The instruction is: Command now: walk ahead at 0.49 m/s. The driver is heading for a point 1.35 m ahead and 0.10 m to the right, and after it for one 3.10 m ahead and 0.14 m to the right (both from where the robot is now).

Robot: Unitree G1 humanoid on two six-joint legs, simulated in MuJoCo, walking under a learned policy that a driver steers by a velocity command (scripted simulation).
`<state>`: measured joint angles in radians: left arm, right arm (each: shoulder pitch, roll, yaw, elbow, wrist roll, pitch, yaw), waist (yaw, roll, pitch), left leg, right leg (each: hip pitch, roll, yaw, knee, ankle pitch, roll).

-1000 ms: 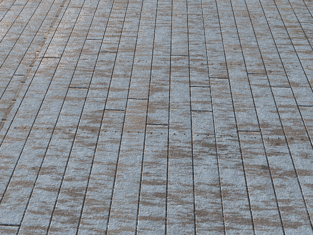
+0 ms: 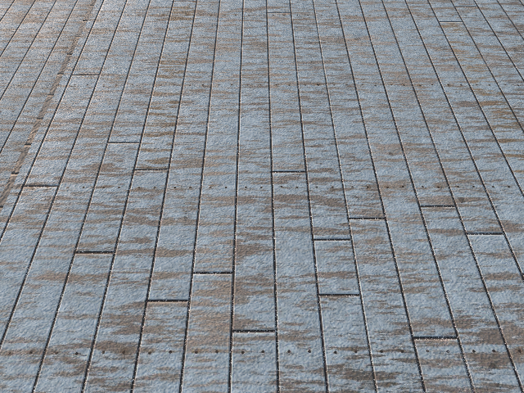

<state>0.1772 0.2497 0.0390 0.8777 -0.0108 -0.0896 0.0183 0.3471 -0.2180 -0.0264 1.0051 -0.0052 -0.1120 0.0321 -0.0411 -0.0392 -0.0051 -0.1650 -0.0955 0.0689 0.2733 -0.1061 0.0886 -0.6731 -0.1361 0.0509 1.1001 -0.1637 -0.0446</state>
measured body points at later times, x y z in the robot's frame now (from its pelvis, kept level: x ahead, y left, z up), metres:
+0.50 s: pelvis +0.27 -0.09 +0.00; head +0.29 -0.10 +0.45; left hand +0.33 +0.17 -0.13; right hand +0.36 -0.35 -0.14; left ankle +0.27 +0.08 -0.66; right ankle +0.30 -0.17 -0.74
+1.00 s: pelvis +0.55 -0.02 -0.01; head +0.58 -0.01 +0.44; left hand +0.58 +0.24 -0.16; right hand +0.67 -0.28 -0.13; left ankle +0.61 +0.06 -0.74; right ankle +0.43 -0.16 -0.64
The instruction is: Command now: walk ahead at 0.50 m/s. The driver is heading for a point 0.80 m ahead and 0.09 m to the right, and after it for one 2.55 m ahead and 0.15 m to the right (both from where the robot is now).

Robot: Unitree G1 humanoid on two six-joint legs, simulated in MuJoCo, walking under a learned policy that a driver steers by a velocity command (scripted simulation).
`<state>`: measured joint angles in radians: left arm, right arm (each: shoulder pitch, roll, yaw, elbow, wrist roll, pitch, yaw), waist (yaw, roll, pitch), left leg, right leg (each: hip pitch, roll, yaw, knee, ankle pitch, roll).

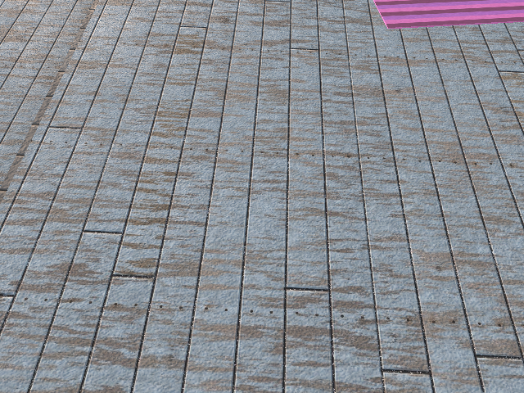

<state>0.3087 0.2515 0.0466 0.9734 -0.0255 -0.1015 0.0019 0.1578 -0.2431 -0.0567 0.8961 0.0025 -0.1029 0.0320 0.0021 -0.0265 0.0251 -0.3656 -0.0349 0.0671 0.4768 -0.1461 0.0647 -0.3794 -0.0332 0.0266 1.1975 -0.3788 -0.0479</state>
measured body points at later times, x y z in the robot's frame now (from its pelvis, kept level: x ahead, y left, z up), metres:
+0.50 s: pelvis +0.27 -0.06 -0.01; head +0.31 -0.07 +0.44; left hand +0.46 +0.19 -0.11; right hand +0.24 -0.32 -0.16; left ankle +0.09 +0.08 -0.68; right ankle +0.37 -0.15 -0.73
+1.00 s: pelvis +0.53 -0.04 -0.01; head +0.56 -0.03 +0.44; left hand +0.50 +0.23 -0.15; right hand +0.73 -0.27 -0.11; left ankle +0.67 +0.07 -0.73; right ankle +0.38 -0.15 -0.73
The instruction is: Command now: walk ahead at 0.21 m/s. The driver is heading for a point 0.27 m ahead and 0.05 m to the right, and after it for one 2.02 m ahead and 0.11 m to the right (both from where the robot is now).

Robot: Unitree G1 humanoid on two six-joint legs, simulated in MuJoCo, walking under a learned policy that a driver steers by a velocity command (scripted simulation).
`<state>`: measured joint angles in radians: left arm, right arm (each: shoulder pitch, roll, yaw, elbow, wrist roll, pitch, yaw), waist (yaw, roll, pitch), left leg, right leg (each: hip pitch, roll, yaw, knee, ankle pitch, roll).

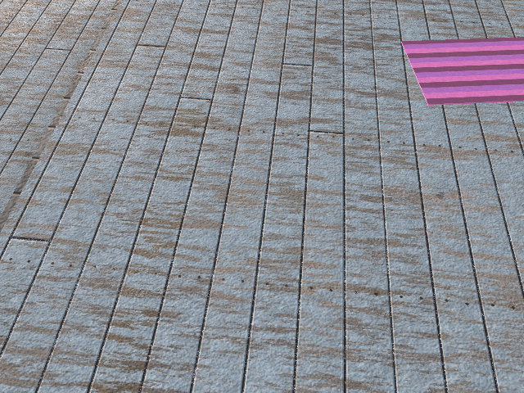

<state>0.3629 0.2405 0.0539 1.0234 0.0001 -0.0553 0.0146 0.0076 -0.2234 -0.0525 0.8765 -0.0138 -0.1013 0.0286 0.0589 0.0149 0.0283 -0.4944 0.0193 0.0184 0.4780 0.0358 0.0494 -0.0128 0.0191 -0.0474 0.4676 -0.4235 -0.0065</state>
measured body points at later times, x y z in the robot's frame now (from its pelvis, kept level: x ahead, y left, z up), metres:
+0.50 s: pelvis +0.11 +0.00 +0.02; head +0.11 -0.02 +0.47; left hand +0.09 +0.27 -0.11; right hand +0.24 -0.26 -0.11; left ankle +0.14 +0.13 -0.67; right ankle +0.08 -0.12 -0.73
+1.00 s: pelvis +0.31 +0.07 +0.02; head +0.32 +0.08 +0.47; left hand +0.45 +0.34 -0.10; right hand +0.29 -0.19 -0.12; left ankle +0.25 +0.16 -0.72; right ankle +0.44 -0.10 -0.66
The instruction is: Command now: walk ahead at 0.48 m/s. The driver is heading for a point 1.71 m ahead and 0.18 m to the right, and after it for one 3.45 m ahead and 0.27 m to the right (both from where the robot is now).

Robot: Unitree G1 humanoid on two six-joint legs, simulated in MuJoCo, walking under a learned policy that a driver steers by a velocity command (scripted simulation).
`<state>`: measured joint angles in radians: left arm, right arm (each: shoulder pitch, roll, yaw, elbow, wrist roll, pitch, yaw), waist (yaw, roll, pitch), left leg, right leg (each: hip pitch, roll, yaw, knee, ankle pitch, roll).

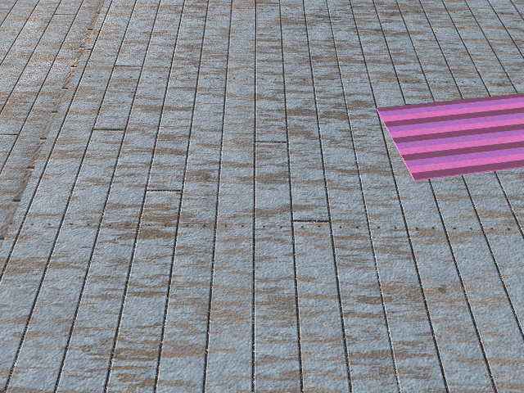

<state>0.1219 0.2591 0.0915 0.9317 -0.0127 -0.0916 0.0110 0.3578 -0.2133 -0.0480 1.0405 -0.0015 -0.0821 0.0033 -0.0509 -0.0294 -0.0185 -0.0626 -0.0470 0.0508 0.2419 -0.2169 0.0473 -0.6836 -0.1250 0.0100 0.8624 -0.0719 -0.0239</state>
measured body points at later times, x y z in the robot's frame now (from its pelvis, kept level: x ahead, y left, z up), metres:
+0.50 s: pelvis +0.28 -0.06 +0.00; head +0.30 -0.06 +0.45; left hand +0.31 +0.20 -0.14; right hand +0.42 -0.33 -0.12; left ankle +0.37 +0.11 -0.68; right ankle +0.29 -0.15 -0.75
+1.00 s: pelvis +0.56 +0.03 +0.00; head +0.58 +0.04 +0.45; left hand +0.68 +0.30 -0.13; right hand +0.59 -0.24 -0.13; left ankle +0.57 +0.10 -0.75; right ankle +0.60 -0.14 -0.67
